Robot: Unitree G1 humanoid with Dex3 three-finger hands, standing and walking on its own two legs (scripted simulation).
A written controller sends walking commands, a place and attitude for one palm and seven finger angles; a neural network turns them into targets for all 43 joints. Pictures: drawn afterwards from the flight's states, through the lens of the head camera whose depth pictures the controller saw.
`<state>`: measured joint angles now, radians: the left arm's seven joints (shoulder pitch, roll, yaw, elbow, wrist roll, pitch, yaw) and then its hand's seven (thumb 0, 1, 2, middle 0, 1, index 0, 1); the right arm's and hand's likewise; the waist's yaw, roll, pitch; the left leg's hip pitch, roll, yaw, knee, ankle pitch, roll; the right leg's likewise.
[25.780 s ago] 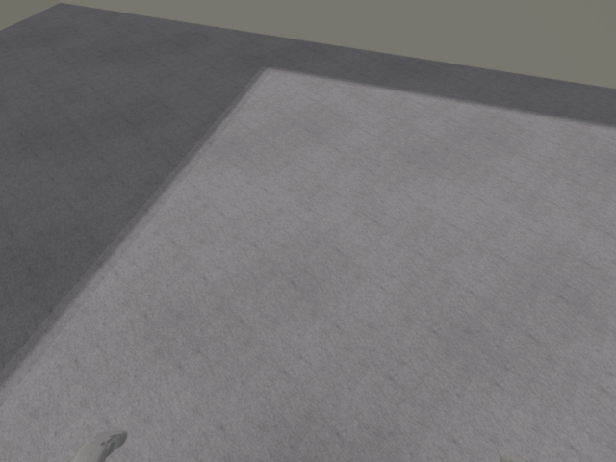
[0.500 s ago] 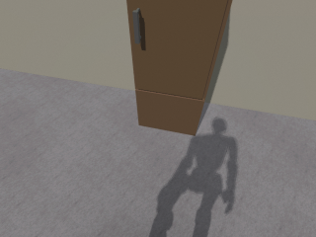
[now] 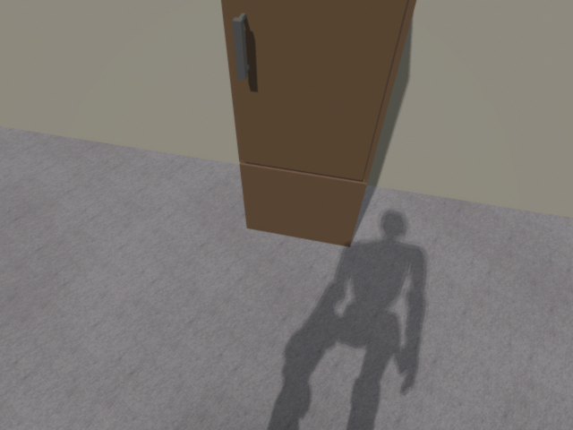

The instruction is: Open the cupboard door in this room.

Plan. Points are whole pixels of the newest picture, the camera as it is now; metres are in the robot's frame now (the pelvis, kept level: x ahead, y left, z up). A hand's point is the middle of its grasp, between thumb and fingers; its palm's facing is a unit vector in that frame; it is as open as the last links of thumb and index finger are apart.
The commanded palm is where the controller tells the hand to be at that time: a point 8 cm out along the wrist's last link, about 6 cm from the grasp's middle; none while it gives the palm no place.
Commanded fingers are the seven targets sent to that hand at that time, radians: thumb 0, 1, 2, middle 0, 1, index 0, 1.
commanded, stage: look at it before walking up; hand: left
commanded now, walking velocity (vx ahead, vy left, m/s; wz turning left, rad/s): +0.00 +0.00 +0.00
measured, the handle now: (242, 47) +0.98 +0.18 +0.07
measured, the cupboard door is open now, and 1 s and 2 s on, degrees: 0 0 0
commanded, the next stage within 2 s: turn to face it in 0.36 s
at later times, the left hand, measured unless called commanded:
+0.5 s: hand out of the picture -0.02 +0.16 -0.18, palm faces +0.03 -0.98 -0.17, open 7.4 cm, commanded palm none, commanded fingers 0.00 0.90 0.90 -0.20 -0.30 -0.20 -0.30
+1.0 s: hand out of the picture +0.01 +0.17 -0.18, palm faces -0.04 -0.98 -0.20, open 7.4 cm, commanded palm none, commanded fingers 0.00 0.90 0.90 -0.20 -0.30 -0.20 -0.30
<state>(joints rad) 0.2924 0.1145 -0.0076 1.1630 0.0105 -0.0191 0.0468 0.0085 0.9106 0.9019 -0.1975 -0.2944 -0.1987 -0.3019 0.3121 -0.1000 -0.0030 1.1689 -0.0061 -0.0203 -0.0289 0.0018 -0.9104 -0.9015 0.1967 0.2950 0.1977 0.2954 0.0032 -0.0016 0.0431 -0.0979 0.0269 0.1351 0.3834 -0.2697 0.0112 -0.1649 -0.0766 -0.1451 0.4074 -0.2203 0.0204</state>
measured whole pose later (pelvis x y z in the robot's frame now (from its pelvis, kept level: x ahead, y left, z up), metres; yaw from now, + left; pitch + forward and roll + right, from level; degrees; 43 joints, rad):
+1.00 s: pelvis -0.01 -0.01 -0.01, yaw -5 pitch -1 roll +0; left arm 0.27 0.14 0.03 1.11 0.03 0.00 0.03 0.01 0.91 0.90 -0.20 -0.29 -0.20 -0.30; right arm 0.31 -0.14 -0.04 1.13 -0.02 0.00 -0.02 0.00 -0.91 -0.90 0.20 0.29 0.20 0.30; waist 0.00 0.01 0.04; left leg -0.15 0.07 0.20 0.53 -0.37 0.01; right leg -0.25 -0.04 -0.07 0.54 -0.27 0.00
